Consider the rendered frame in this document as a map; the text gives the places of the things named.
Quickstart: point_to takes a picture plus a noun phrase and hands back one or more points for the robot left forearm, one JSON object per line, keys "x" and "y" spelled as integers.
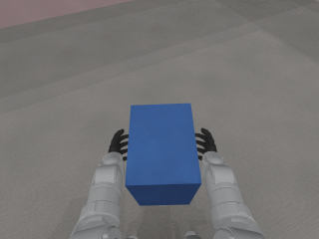
{"x": 103, "y": 204}

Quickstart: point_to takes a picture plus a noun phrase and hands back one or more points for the robot right hand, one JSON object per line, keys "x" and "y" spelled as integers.
{"x": 208, "y": 144}

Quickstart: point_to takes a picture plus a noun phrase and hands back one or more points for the right robot shin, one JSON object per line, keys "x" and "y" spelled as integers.
{"x": 188, "y": 233}

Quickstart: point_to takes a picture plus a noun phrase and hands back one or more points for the robot left hand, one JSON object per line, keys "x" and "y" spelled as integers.
{"x": 116, "y": 145}

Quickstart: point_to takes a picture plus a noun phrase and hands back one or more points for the robot right forearm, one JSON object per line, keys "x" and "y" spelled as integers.
{"x": 226, "y": 203}

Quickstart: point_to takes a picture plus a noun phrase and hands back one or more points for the right robot upper arm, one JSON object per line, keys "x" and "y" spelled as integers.
{"x": 236, "y": 233}

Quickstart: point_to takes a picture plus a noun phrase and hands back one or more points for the carton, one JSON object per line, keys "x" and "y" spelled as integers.
{"x": 162, "y": 159}

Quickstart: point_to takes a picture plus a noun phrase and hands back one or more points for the left robot upper arm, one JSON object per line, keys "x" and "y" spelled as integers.
{"x": 106, "y": 231}

